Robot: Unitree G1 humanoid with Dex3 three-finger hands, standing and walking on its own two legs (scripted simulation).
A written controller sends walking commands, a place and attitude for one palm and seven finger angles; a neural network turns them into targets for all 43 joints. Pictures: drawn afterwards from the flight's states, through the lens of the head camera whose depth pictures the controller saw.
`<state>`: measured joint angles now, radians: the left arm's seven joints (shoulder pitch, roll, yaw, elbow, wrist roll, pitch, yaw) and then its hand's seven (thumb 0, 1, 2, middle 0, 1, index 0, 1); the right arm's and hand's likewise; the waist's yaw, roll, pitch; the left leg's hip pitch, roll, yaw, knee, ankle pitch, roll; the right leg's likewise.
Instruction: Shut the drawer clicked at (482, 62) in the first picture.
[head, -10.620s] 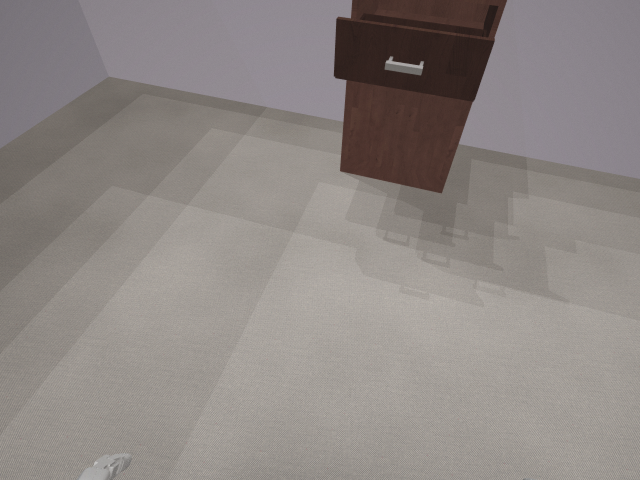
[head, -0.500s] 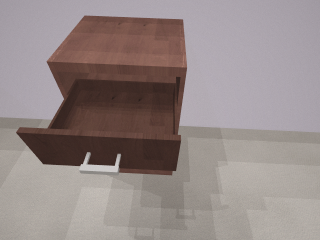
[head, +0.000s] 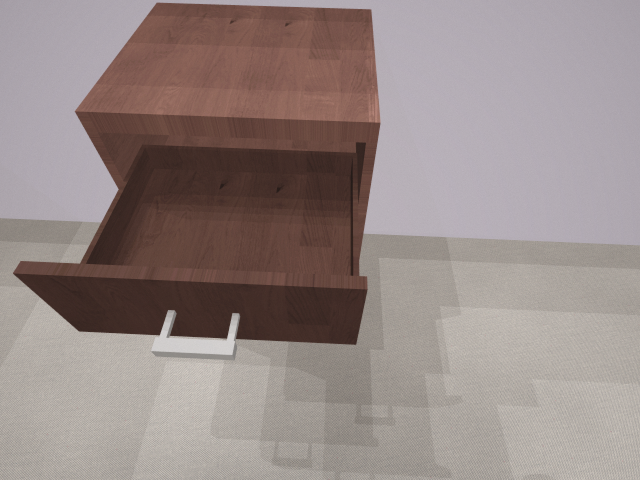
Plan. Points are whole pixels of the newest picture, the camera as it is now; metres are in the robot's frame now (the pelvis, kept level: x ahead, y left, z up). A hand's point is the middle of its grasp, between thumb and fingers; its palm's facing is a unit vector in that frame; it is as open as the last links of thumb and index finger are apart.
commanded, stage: come to a stop and stand still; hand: left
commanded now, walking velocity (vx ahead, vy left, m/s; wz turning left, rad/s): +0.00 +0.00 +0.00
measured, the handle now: (198, 334) +0.31 +0.20 -0.05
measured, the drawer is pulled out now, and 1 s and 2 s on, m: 0.29 0.29 0.29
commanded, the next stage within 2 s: look again from close up in 0.52 s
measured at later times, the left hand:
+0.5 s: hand out of the picture -0.03 +0.19 -0.17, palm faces +0.01 -0.98 -0.22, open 7.3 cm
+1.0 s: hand out of the picture -0.04 +0.16 -0.18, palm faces +0.03 -0.99 -0.17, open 7.3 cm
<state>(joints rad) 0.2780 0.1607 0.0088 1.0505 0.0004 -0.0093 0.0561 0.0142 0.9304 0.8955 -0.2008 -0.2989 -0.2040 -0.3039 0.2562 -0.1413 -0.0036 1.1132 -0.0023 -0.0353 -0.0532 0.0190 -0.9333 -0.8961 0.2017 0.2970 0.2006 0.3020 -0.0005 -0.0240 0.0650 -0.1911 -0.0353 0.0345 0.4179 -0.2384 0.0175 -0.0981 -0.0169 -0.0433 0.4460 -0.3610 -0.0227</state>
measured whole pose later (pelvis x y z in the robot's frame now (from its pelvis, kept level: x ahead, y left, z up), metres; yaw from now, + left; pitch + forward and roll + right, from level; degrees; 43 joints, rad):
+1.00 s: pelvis -0.03 +0.00 +0.00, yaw +0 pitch -1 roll +1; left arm 0.31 0.14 -0.03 1.09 0.00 -0.01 0.04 0.00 0.91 0.90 -0.20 -0.30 -0.20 -0.30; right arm 0.26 -0.15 0.02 1.12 -0.01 -0.02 -0.03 0.01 -0.93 -0.90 0.20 0.30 0.20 0.30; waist 0.01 -0.02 0.05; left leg -0.21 -0.02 0.02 0.45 -0.21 0.01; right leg -0.10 0.00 -0.06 0.45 -0.32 -0.03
